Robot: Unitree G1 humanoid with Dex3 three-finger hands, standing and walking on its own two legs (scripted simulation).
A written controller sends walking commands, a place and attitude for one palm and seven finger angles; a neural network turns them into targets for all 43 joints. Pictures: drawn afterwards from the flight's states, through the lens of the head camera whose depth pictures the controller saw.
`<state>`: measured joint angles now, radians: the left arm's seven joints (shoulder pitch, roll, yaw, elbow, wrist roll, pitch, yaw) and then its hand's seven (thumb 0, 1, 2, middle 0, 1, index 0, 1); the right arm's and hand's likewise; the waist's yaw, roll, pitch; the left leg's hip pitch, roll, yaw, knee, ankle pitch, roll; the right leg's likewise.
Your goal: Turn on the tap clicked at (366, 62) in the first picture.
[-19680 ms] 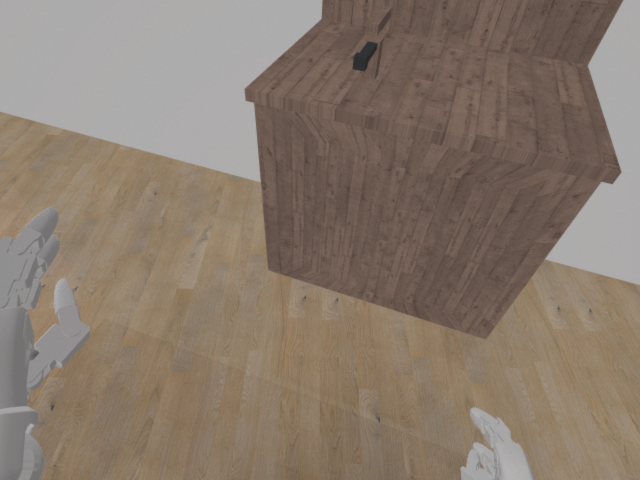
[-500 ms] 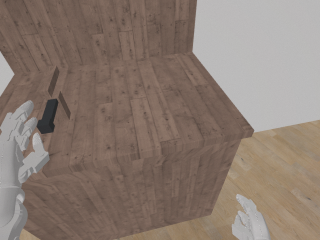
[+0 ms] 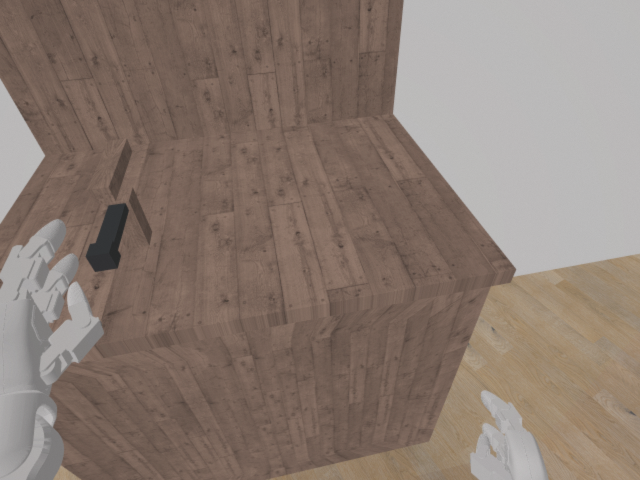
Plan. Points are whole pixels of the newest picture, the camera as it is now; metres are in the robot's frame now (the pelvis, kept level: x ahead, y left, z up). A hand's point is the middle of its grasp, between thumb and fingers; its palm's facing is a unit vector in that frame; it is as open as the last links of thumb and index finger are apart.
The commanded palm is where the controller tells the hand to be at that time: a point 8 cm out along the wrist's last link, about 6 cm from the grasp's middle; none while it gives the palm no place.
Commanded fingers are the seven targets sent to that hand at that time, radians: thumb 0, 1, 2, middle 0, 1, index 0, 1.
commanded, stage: turn the palm inward beside the body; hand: left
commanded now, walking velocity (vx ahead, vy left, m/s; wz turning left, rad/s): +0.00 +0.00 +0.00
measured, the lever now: (103, 256) +0.32 +0.33 +0.14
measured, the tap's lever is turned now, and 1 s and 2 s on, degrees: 0 0 0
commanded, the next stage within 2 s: reach beside the lever's end, fingers flat in 1.02 s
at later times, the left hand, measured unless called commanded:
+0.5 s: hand (90, 336) +0.18 +0.24 +0.18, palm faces +0.49 -0.86 -0.14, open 7.4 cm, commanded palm +0.12 +0.28 +0.19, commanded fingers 0.00 0.90 0.90 -0.20 -0.30 -0.20 -0.30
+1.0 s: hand (100, 330) +0.19 +0.24 +0.18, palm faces +0.50 -0.86 -0.12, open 7.4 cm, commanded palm +0.13 +0.27 +0.19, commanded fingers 0.00 0.90 0.90 -0.20 -0.30 -0.20 -0.30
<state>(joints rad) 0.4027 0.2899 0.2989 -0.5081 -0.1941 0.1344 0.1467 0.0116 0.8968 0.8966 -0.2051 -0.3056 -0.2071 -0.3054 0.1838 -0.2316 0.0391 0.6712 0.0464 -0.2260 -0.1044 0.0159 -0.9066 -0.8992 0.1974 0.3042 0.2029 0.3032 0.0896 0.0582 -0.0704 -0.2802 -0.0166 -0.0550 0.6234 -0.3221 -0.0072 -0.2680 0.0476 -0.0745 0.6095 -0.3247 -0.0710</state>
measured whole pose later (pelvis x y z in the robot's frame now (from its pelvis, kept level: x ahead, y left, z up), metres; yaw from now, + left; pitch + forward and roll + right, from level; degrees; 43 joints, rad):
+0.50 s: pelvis +0.00 +0.01 +0.00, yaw +0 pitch -3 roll +0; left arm 0.43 0.25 0.25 -0.62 -0.23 0.28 0.19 0.01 0.90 0.90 -0.20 -0.31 -0.20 -0.31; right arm 0.16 -0.23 0.06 0.67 0.05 -0.22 -0.11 0.02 -0.91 -0.90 0.20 0.30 0.20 0.30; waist 0.10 0.06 -0.06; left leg -0.25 -0.03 -0.06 0.61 -0.31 0.00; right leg -0.23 0.04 -0.08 0.59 -0.31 -0.06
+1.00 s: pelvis +0.00 +0.00 +0.00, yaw +1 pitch -3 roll +0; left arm 0.41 0.24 0.26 -0.62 -0.25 0.34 0.20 0.01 0.90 0.90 -0.20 -0.31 -0.20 -0.30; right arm 0.15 -0.23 0.06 0.68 0.05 -0.21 -0.10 0.02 -0.91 -0.90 0.20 0.30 0.20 0.30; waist 0.10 0.07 -0.06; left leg -0.22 -0.02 -0.07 0.59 -0.31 -0.01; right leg -0.20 0.04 -0.08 0.57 -0.31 -0.07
